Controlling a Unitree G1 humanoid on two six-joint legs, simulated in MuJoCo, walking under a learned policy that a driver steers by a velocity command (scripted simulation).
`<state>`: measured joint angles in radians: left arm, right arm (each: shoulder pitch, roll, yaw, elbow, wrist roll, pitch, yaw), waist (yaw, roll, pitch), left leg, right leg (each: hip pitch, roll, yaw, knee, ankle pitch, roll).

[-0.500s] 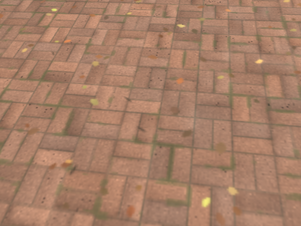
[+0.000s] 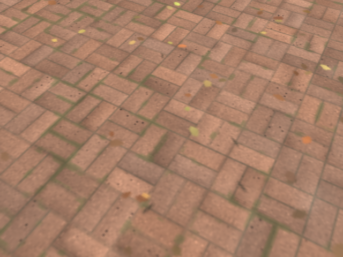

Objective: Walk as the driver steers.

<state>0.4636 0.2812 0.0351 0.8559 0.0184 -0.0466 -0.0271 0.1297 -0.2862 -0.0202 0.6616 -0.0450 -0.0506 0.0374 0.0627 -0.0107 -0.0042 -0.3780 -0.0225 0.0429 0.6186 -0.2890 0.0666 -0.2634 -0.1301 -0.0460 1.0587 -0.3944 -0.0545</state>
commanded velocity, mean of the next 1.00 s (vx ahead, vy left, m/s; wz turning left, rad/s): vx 0.27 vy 0.00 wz -0.64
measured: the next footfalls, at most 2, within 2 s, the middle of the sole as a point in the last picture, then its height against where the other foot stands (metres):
right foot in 0.34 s outside the picture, level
left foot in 0.84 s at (153, 239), level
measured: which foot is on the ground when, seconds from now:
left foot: down 0.00-0.34, up 0.36-0.82, down 0.84-1.00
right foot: up 0.00-0.32, down 0.34-0.84, up 0.86-1.00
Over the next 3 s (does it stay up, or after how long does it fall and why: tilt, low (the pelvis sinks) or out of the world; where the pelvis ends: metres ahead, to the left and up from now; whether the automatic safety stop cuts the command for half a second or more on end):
stays up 1.12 -0.32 0.01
